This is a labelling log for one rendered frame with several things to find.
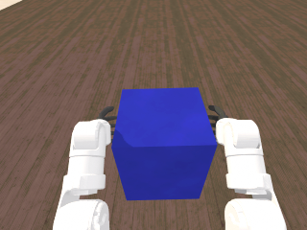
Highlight left robot forearm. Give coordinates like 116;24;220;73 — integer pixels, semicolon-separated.
53;119;111;230

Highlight left robot hand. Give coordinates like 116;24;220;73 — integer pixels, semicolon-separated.
96;106;117;144

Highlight right robot forearm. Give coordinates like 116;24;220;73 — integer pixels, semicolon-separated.
215;118;287;230

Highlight carton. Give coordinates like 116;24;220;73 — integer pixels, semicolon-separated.
111;87;218;201

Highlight right robot hand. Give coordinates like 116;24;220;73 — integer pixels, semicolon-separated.
207;105;228;143

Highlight robot left upper arm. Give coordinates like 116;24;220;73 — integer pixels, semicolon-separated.
54;199;109;230

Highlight robot right upper arm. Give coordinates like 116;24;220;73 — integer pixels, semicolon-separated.
224;198;286;230

